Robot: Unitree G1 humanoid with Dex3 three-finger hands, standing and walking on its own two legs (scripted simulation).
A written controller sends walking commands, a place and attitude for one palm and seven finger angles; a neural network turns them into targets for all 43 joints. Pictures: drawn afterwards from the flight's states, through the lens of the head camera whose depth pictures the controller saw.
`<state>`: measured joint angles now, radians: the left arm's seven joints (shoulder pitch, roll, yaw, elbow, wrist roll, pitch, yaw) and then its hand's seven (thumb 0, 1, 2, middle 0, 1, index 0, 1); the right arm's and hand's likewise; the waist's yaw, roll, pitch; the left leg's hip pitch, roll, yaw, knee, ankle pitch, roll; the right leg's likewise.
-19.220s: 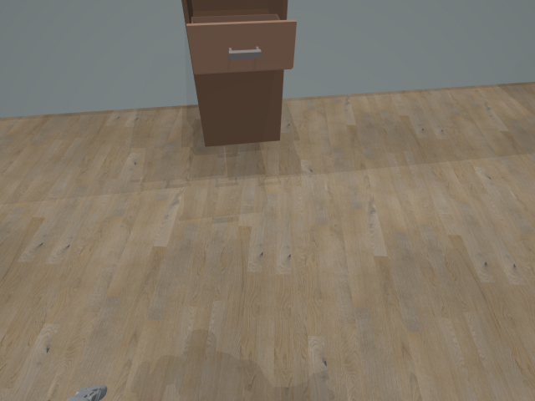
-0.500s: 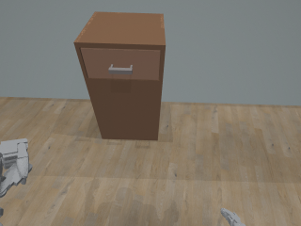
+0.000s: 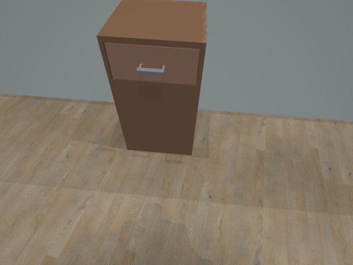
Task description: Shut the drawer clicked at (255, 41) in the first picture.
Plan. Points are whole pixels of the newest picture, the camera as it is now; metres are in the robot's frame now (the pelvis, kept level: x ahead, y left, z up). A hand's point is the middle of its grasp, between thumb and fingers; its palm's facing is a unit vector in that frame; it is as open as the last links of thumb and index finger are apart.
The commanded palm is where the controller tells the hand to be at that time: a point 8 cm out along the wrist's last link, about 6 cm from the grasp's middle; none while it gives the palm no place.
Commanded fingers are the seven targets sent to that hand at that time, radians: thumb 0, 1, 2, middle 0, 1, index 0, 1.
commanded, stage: let the arm hang, fingers relaxed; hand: left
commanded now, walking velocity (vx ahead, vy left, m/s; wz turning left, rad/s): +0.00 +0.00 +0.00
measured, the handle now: (151, 69) +0.88 +0.17 -0.08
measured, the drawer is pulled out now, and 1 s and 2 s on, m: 0.00 0.00 0.00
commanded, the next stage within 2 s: look to check the result in 0.58 s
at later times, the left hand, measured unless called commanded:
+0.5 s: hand out of the picture -0.03 +0.16 -0.18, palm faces +0.03 -0.99 -0.15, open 7.4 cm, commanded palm none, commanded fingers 0.00 0.90 0.90 -0.20 -0.30 -0.20 -0.30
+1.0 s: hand out of the picture -0.03 +0.16 -0.18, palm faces +0.03 -0.99 -0.15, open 7.4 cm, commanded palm none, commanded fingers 0.00 0.90 0.90 -0.20 -0.30 -0.20 -0.30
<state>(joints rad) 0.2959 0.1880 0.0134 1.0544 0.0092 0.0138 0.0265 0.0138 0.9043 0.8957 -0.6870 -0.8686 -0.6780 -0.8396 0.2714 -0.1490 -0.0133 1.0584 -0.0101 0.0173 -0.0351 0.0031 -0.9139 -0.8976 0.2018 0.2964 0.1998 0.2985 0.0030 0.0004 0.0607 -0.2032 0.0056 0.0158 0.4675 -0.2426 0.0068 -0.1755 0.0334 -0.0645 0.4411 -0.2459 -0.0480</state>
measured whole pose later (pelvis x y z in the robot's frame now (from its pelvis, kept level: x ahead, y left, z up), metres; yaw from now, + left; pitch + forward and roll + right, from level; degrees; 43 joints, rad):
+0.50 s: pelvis -0.01 +0.02 +0.00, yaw -1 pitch -2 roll +0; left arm 0.32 0.09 0.01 1.15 0.01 -0.01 0.04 0.01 0.91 0.90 -0.20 -0.30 -0.20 -0.31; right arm 0.37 -0.08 -0.01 1.16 -0.01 0.00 -0.04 0.00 -0.91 -0.90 0.20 0.30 0.20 0.30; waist -0.01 0.01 0.02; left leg -0.19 -0.02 0.04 0.42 -0.21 0.03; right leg -0.18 0.01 -0.04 0.42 -0.22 -0.03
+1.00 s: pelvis +0.00 +0.02 +0.00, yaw -1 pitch -1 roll +0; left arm 0.32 0.09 0.00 1.16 0.01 -0.01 0.04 0.01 0.91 0.90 -0.20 -0.30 -0.19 -0.30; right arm 0.33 -0.09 -0.01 1.15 -0.01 -0.01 -0.05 0.00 -0.91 -0.90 0.20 0.30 0.20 0.30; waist -0.01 0.01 0.03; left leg -0.18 -0.02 0.04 0.42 -0.22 0.03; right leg -0.17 0.01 -0.04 0.43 -0.23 -0.02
